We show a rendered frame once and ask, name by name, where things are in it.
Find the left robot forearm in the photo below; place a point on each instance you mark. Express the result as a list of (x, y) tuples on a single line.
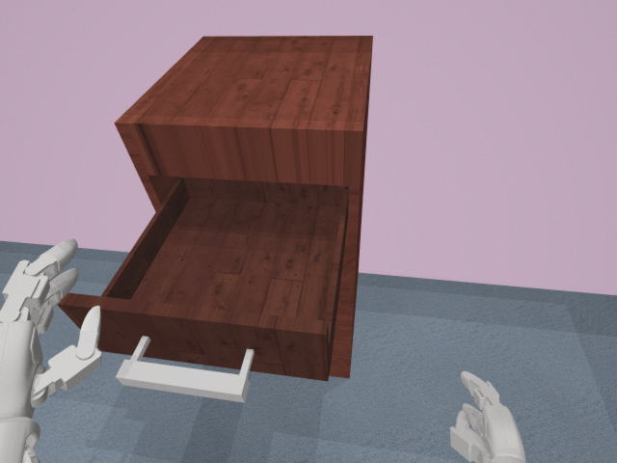
[(18, 437)]

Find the cabinet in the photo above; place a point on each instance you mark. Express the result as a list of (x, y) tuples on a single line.
[(263, 108)]

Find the robot right hand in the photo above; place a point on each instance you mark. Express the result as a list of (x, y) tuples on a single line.
[(496, 433)]

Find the handle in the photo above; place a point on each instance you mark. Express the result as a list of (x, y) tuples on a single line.
[(188, 381)]

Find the robot left hand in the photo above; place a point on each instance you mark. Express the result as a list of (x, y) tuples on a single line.
[(26, 314)]

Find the drawer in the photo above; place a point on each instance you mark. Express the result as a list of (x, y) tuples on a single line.
[(228, 265)]

